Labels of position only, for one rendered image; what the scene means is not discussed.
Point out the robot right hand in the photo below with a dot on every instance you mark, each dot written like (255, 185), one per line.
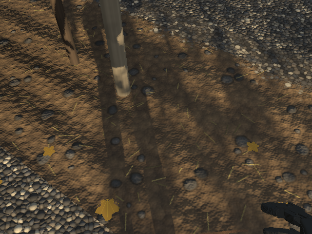
(292, 214)

